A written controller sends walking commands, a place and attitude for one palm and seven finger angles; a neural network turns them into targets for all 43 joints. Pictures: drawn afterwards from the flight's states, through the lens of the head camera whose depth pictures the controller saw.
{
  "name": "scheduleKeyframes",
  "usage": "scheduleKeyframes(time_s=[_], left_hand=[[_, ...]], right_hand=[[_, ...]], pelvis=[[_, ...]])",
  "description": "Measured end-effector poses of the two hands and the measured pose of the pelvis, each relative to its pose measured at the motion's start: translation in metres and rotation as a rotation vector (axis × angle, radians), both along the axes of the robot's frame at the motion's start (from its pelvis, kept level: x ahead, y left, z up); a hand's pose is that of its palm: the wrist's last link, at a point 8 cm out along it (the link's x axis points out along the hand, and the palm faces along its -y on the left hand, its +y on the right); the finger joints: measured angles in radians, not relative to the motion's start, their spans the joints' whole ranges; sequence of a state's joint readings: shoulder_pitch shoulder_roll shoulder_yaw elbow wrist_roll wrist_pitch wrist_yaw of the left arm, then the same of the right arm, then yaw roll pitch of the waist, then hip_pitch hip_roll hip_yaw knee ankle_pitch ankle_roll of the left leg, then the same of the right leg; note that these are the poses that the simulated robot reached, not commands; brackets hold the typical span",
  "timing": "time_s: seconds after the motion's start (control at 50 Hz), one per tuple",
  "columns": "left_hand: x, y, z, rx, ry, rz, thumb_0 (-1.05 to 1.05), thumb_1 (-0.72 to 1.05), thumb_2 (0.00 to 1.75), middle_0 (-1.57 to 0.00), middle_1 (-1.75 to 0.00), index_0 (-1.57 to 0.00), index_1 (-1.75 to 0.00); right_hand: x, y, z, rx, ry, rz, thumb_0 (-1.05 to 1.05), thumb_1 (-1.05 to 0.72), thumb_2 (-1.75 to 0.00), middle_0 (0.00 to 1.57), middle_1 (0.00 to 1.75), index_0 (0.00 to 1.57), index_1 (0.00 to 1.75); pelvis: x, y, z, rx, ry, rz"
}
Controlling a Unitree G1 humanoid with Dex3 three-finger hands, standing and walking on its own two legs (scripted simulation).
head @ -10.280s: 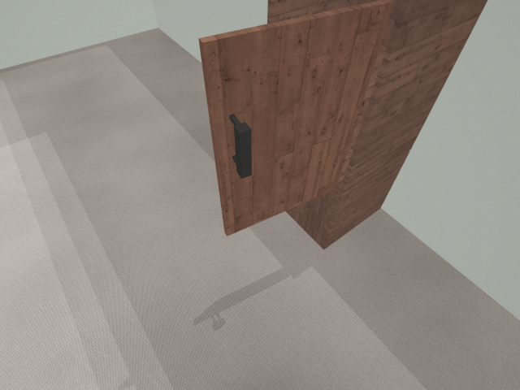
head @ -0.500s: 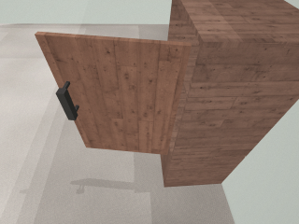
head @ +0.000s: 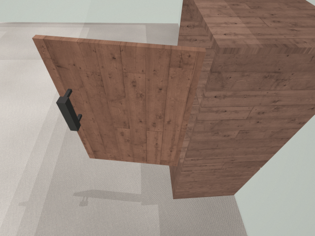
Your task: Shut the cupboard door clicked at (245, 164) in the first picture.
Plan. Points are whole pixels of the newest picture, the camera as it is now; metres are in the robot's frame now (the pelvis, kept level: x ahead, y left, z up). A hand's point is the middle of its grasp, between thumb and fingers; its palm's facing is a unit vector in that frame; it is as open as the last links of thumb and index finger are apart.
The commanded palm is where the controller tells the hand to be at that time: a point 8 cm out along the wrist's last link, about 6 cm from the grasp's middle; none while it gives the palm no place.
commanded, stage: come to a stop and stand still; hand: left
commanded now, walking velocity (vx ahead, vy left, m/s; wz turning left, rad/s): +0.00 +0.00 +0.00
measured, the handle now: (72, 110) +0.46 +0.30 +0.02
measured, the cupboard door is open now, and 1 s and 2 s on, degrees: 81 81 81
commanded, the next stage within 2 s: look again from close up in 0.02 s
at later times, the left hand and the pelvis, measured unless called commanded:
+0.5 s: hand out of the picture +0.02 +0.21 -0.18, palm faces -0.01 -0.97 -0.25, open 7.4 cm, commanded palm none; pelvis -0.01 +0.02 -0.01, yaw -1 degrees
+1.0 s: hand out of the picture -0.04 +0.24 -0.19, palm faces -0.02 -0.97 -0.24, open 7.4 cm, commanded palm none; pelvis -0.04 +0.05 -0.01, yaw -1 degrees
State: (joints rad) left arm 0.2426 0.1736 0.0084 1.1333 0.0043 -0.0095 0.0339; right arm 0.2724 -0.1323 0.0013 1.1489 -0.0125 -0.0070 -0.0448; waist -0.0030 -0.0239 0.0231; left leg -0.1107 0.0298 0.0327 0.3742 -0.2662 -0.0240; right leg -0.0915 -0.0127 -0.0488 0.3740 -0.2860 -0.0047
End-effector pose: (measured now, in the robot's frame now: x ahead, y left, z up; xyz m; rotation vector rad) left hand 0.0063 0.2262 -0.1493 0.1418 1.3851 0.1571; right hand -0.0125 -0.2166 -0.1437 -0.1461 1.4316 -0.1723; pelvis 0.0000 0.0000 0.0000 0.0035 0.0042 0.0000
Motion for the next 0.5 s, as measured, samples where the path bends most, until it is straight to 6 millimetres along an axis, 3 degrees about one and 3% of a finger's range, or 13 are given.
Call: scheduleKeyframes(time_s=[0.18,0.5], left_hand=[[0.001,0.006,0.0,0.007,-0.002,-0.03,0.01,0.92,0.9,-0.2,-0.3,-0.2,-0.3],[0.012,0.036,-0.001,0.061,-0.102,-0.064,0.01,0.91,0.9,-0.2,-0.3,-0.2,-0.3]], right_hand=[[0.01,-0.001,0.0,-0.007,-0.031,0.012,0.0,-0.91,-0.9,0.2,0.3,0.2,0.3],[0.058,0.001,-0.002,-0.032,-0.216,0.036,0.0,-0.91,-0.9,0.2,0.3,0.2,0.3]], pelvis=[[-0.001,0.005,-0.002,0.002,0.004,-0.002],[-0.014,0.022,-0.012,-0.007,-0.022,-0.022]])
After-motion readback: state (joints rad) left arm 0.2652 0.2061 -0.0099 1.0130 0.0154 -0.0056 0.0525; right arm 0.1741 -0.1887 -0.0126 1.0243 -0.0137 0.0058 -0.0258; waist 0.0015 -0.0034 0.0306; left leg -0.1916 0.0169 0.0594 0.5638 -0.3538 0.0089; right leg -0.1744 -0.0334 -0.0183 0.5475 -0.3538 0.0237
